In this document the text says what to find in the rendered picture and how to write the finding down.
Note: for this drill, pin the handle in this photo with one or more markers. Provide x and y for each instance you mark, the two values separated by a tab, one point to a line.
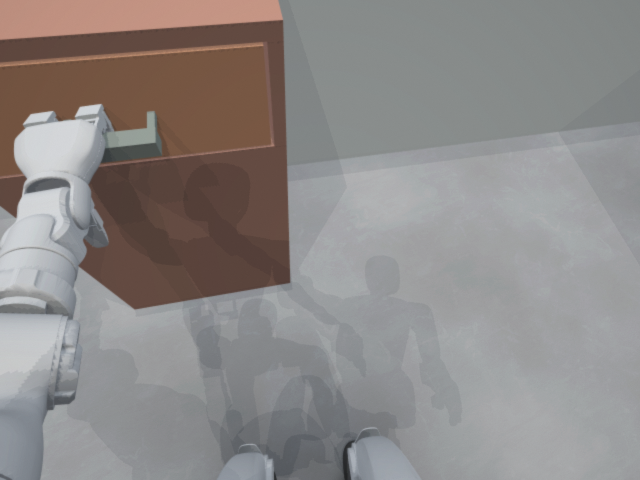
133	144

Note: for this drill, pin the robot right thigh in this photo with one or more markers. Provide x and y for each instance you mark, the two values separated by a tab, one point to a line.
378	458

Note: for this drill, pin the robot left hand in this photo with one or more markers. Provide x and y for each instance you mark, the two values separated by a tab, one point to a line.
73	146

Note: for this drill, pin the cabinet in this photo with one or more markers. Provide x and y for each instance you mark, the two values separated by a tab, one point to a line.
180	227

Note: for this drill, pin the robot left forearm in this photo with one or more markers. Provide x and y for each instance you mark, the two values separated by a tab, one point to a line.
40	253

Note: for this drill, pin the drawer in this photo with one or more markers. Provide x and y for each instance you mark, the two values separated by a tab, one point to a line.
206	98

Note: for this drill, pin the right robot shin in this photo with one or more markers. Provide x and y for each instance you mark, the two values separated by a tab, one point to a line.
367	432

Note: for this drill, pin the left robot upper arm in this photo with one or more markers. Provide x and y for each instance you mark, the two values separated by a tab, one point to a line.
39	368

